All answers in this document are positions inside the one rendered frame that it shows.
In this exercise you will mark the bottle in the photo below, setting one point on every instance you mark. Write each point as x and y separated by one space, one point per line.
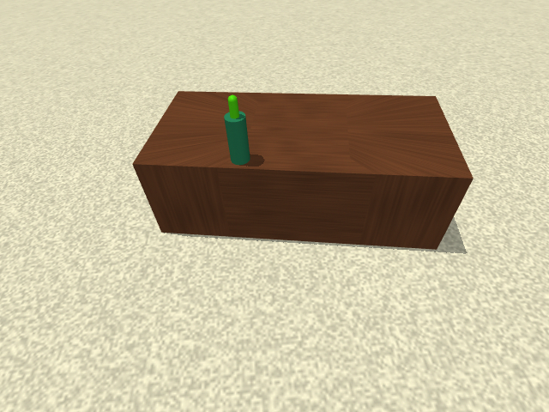
236 130

